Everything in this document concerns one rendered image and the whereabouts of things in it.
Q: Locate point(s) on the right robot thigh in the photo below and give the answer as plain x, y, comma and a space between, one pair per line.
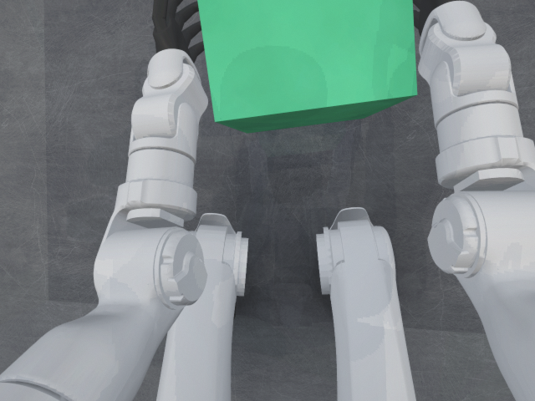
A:
371, 352

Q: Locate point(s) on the robot left upper arm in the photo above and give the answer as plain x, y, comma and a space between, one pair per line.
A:
143, 278

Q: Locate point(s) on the left robot hand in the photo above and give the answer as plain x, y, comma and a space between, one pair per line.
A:
168, 25

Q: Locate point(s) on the robot left shin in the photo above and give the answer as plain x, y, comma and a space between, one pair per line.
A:
214, 219

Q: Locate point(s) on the robot left forearm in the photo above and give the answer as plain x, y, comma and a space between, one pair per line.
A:
158, 191

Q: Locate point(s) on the robot right forearm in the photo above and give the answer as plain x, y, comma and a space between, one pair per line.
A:
474, 104

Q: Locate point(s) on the carton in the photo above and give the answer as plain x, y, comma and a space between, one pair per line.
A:
278, 64

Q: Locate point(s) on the right robot hand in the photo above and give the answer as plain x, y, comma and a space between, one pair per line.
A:
426, 7

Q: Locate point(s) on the robot right upper arm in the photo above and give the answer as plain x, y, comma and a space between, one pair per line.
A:
487, 240

